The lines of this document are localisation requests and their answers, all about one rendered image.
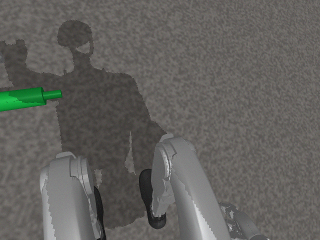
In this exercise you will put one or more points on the bottle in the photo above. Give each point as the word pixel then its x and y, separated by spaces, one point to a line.
pixel 26 98

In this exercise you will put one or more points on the right robot foot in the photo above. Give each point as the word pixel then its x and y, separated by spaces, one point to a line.
pixel 146 191

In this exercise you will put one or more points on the left robot foot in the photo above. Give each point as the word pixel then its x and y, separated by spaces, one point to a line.
pixel 100 213

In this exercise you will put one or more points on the right robot hand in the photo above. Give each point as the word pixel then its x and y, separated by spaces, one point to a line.
pixel 242 228

